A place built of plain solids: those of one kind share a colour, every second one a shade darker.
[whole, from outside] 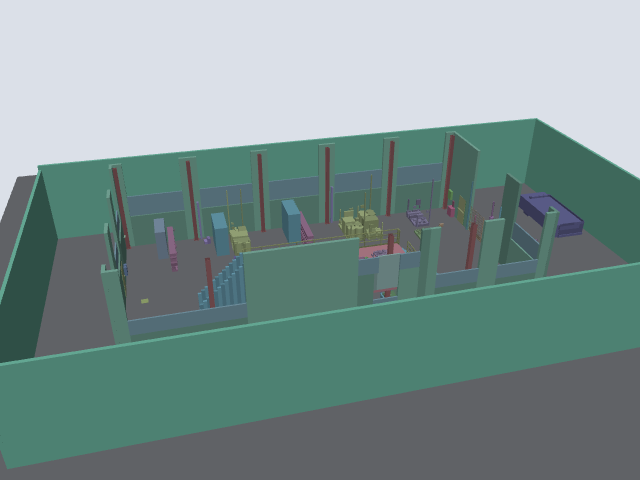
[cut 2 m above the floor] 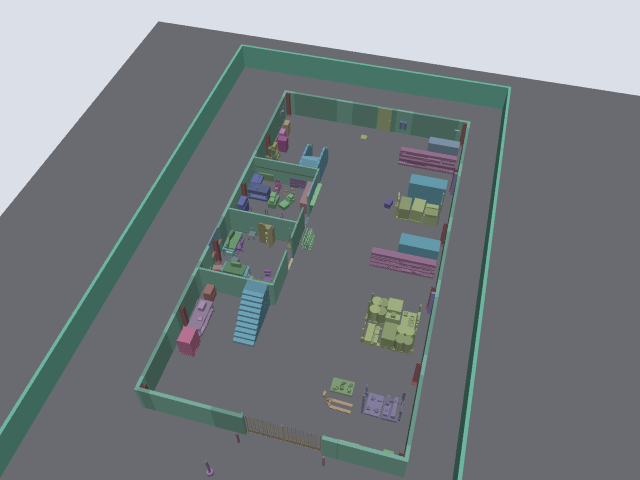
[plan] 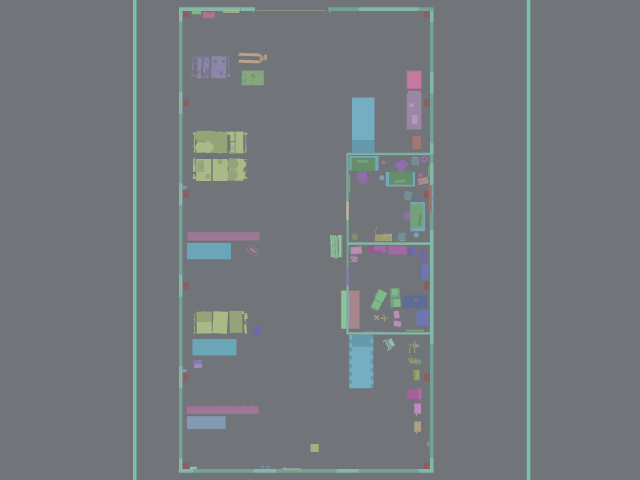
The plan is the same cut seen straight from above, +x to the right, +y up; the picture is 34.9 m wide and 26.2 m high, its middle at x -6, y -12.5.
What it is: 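A works' own stores building on a factory's ground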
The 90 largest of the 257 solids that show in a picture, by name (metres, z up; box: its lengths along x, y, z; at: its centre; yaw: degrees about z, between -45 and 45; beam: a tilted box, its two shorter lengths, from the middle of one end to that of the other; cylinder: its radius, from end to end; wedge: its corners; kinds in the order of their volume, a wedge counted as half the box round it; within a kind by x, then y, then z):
{
 "yard_bound_1": {"box": [0.2, 38.94, 5.89], "at": [-16.11, -10.64, 2.9]},
 "yard_bound_2": {"box": [21.69, 0.2, 5.59], "at": [-5.37, -30.01, 2.75]},
 "yard_bound_3": {"box": [21.69, 0.2, 5.89], "at": [-5.37, 8.73, 2.9]},
 "yard_bound_4": {"box": [0.2, 38.94, 5.89], "at": [5.38, -10.64, 2.9]},
 "wall_1": {"box": [0.2, 0.81, 6.45], "at": [-13.6, -24.8, 3.17]},
 "wall_2": {"box": [0.2, 3.81, 2.45], "at": [-13.6, -22.5, 1.18]},
 "wall_3": {"box": [0.2, 1.21, 6.45], "at": [-13.6, -20.0, 3.17]},
 "wall_4": {"box": [0.2, 3.81, 2.45], "at": [-13.6, -17.5, 1.18]},
 "wall_5": {"box": [0.2, 1.21, 6.45], "at": [-13.6, -15.0, 3.17]},
 "wall_6": {"box": [0.2, 3.81, 2.45], "at": [-13.6, -12.5, 1.18]},
 "wall_7": {"box": [0.2, 1.21, 6.45], "at": [-13.6, -10.0, 3.17]},
 "wall_8": {"box": [0.2, 3.81, 2.45], "at": [-13.6, -7.5, 1.18]},
 "wall_9": {"box": [0.2, 1.21, 6.45], "at": [-13.6, -5.0, 3.17]},
 "wall_10": {"box": [0.2, 3.81, 2.45], "at": [-13.6, -2.5, 1.18]},
 "wall_11": {"box": [0.2, 0.81, 6.45], "at": [-13.6, -0.2, 3.17]},
 "wall_12": {"box": [0.81, 0.2, 6.45], "at": [-13.3, -25.1, 3.17]},
 "wall_13": {"box": [4.16, 0.2, 6.45], "at": [-11.62, 0.1, 3.17]},
 "wall_14": {"box": [3.31, 0.2, 2.45], "at": [-11.25, -25.1, 1.18]},
 "wall_15": {"box": [1.21, 0.2, 6.45], "at": [-9.0, -25.1, 3.17]},
 "wall_16": {"box": [3.31, 0.2, 2.45], "at": [-6.75, -25.1, 1.18]},
 "wall_17": {"box": [1.66, 0.2, 6.45], "at": [-4.72, 0.1, 3.17]},
 "wall_18": {"box": [0.06, 2.66, 2.77], "at": [-4.53, -9.07, 1.33]},
 "wall_19": {"box": [1.21, 0.2, 6.45], "at": [-4.5, -25.1, 3.17]},
 "wall_20": {"box": [0.06, 2.6, 2.65], "at": [-4.47, -9.1, 1.27]},
 "wall_21": {"box": [3.31, 0.2, 2.45], "at": [-2.25, -25.1, 1.18]},
 "wall_22": {"box": [4.5, 0.06, 2.77], "at": [-2.25, -17.63, 1.33]},
 "wall_23": {"box": [4.5, 0.06, 2.65], "at": [-2.25, -17.57, 1.27]},
 "wall_24": {"box": [4.5, 0.06, 2.65], "at": [-2.25, -12.73, 1.27]},
 "wall_25": {"box": [4.5, 0.06, 2.65], "at": [-2.25, -12.67, 1.27]},
 "wall_26": {"box": [4.5, 0.06, 2.65], "at": [-2.25, -7.83, 1.27]},
 "wall_27": {"box": [4.5, 0.06, 2.77], "at": [-2.25, -7.77, 1.33]},
 "wall_28": {"box": [3.31, 0.2, 2.45], "at": [-2.25, 0.1, 1.18]},
 "wall_29": {"box": [0.81, 0.2, 6.45], "at": [-0.2, -25.1, 3.17]},
 "wall_30": {"box": [0.81, 0.2, 6.45], "at": [-0.2, 0.1, 3.17]},
 "wall_31": {"box": [0.2, 0.81, 6.45], "at": [0.1, -24.8, 3.17]},
 "wall_32": {"box": [0.2, 6.21, 2.45], "at": [0.1, -21.3, 1.18]},
 "wall_33": {"box": [0.2, 0.61, 6.45], "at": [0.1, -17.9, 3.17]},
 "wall_34": {"box": [0.2, 4.9, 6.45], "at": [0.1, -15.15, 3.17]},
 "wall_35": {"box": [0.2, 0.76, 6.45], "at": [0.1, -12.32, 3.17]},
 "wall_36": {"box": [0.2, 0.96, 4.09], "at": [0.1, -11.47, 2.0]},
 "wall_37": {"box": [0.2, 1.21, 4.09], "at": [0.1, -8.9, 2.0]},
 "wall_38": {"box": [0.2, 0.51, 6.45], "at": [0.1, -8.05, 3.17]},
 "wall_39": {"box": [0.2, 0.61, 6.45], "at": [0.1, -7.5, 3.17]},
 "wall_40": {"box": [0.2, 2.71, 2.45], "at": [0.1, -5.85, 1.18]},
 "wall_41": {"box": [0.2, 1.21, 6.45], "at": [0.1, -3.9, 3.17]},
 "wall_42": {"box": [0.2, 2.71, 2.45], "at": [0.1, -1.95, 1.18]},
 "wall_43": {"box": [0.2, 0.81, 6.45], "at": [0.1, -0.2, 3.17]},
 "beyond_van_1": {"box": [5.29, 2.15, 1.0], "at": [-9.07, 6.5, 0.79], "yaw": -0.8},
 "raised_floor_deck_1": {"box": [4.62, 9.98, 0.24], "at": [-2.28, -12.7, 2.72]},
 "longspan_deep_1": {"box": [2.4, 0.9, 2.47], "at": [-12.06, -13.11, 1.18]},
 "longspan_deep_2": {"box": [2.4, 0.9, 2.23], "at": [-11.76, -18.36, 1.06]},
 "rack_mid_1": {"box": [0.8, 0.56, 0.88], "at": [-12.34, -16.69, 0.54], "yaw": 1.3},
 "rack_mid_2": {"box": [0.83, 1.2, 0.83], "at": [-12.32, -17.01, 0.36], "yaw": 1.3},
 "rack_mid_3": {"box": [0.75, 1.1, 1.05], "at": [-11.47, -7.16, 0.48], "yaw": -0.7},
 "rack_mid_4": {"box": [0.76, 1.14, 0.94], "at": [-11.45, -17.0, 0.62], "yaw": -3.0},
 "rack_mid_5": {"box": [0.82, 1.2, 0.9], "at": [-11.45, -8.67, 0.4]},
 "rack_mid_6": {"box": [0.81, 0.82, 1.05], "at": [-11.44, -8.87, 0.62]},
 "rack_mid_7": {"cylinder": 0.3, "from": [-10.76, -8.34, 0.14], "to": [-10.76, -8.34, 1.02]},
 "rack_mid_8": {"box": [0.7, 1.15, 1.07], "at": [-10.59, -16.99, 0.49], "yaw": 1.3},
 "window_pane_1": {"box": [0.1, 3.8, 1.51], "at": [-13.65, -22.5, 3.14]},
 "window_pane_2": {"box": [0.1, 3.8, 1.51], "at": [-13.65, -17.5, 3.14]},
 "window_pane_3": {"box": [0.1, 3.8, 1.51], "at": [-13.65, -12.5, 3.14]},
 "window_pane_4": {"box": [0.1, 3.8, 1.51], "at": [-13.65, -7.5, 3.14]},
 "window_pane_5": {"box": [0.1, 3.8, 1.51], "at": [-13.65, -2.5, 3.14]},
 "window_pane_6": {"box": [3.3, 0.1, 0.91], "at": [-11.25, -25.15, 2.84]},
 "window_pane_7": {"box": [3.3, 0.1, 0.91], "at": [-6.75, -25.15, 2.84]},
 "window_pane_8": {"box": [3.3, 0.1, 1.21], "at": [-2.25, 0.15, 2.99]},
 "window_pane_9": {"box": [0.1, 6.2, 0.91], "at": [0.15, -21.3, 2.84]},
 "window_pane_10": {"box": [0.1, 2.7, 0.91], "at": [0.15, -5.85, 2.84]},
 "window_pane_11": {"box": [0.1, 2.7, 0.91], "at": [0.15, -1.95, 2.84]},
 "longspan_1": {"box": [2.1, 0.7, 2.18], "at": [-12.21, -22.47, 1.04]},
 "stair_insitu_1": {"box": [1.23, 2.07, 0.2], "at": [-3.63, -6.7, 0.81]},
 "stair_insitu_2": {"box": [1.23, 2.3, 0.2], "at": [-3.63, -6.58, 0.61]},
 "stair_insitu_3": {"box": [1.23, 2.53, 0.2], "at": [-3.63, -6.47, 0.41]},
 "stair_insitu_4": {"box": [1.23, 2.76, 0.2], "at": [-3.63, -6.35, 0.2]},
 "shelving_run_1": {"box": [3.9, 0.41, 0.22], "at": [-11.31, -21.79, 1.26]},
 "shelving_run_2": {"box": [3.89, 0.43, 0.23], "at": [-11.29, -21.78, 0.52]},
 "shelving_run_3": {"box": [3.99, 0.41, 0.16], "at": [-11.29, -12.33, 0.03]},
 "shelving_run_4": {"box": [3.98, 0.38, 0.18], "at": [-11.28, -12.33, 0.04]},
 "shelving_run_5": {"box": [3.91, 0.46, 0.22], "at": [-11.28, -12.3, 1.26]},
 "shelving_run_6": {"box": [2.89, 0.4, 0.21], "at": [-10.76, -21.79, 0.89]},
 "card_cage_1": {"box": [0.76, 0.95, 1.45], "at": [-0.86, -3.76, 0.68]},
 "hatch_counter_1": {"box": [0.56, 2.08, 0.84], "at": [-4.16, -16.3, 0.5]},
 "roll_cab_1": {"box": [0.46, 0.85, 0.76], "at": [-0.29, -16.76, 0.49]},
 "roll_cab_2": {"box": [0.46, 0.85, 0.77], "at": [-0.29, -14.21, 0.49]},
 "tool_cabinet_1": {"box": [0.46, 0.66, 0.91], "at": [-0.72, -7.18, 0.55]},
 "tool_cabinet_2": {"box": [0.45, 0.7, 0.89], "at": [-0.72, -7.18, 0.56]},
 "spill_kit_1": {"box": [0.62, 0.51, 1.12], "at": [-0.93, -20.93, 0.51]},
 "packing_desk_1": {"box": [1.39, 0.7, 0.32], "at": [-0.82, -15.88, 0.79]},
 "wall_over_deck_1": {"box": [0.1, 1.31, 2.22], "at": [0.06, -10.12, 3.93]}
}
